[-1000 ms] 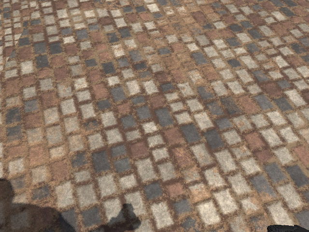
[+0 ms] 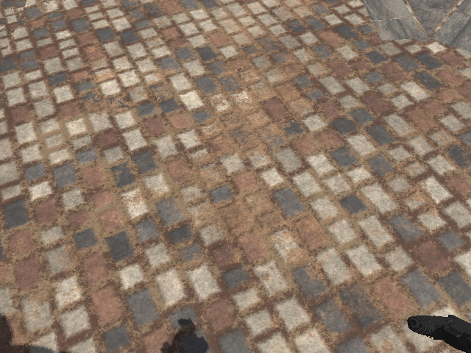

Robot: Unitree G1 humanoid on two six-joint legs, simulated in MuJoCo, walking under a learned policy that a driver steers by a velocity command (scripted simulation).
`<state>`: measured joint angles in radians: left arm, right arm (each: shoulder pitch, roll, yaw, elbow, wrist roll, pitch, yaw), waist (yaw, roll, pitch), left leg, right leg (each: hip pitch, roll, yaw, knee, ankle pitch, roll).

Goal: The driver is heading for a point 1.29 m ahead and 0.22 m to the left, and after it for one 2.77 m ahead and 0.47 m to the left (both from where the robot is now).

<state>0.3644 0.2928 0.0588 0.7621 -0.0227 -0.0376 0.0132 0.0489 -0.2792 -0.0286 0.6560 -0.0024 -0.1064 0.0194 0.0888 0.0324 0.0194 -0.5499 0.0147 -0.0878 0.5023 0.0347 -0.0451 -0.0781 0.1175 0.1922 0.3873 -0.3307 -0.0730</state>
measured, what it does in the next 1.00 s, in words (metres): walks ahead, turning left: left foot, then right foot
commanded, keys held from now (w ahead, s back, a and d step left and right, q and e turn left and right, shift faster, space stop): w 0.18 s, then w+q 0.82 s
